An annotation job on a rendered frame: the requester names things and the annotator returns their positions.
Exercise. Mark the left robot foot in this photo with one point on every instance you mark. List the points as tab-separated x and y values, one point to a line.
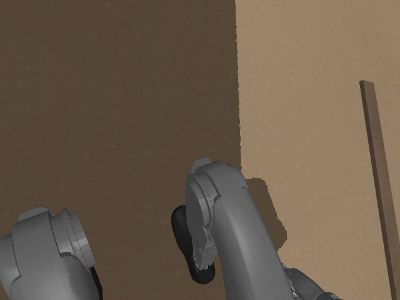
97	282

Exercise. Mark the right robot foot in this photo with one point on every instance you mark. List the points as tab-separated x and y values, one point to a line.
185	244

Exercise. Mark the right robot hand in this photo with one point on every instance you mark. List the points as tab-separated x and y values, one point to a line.
303	288

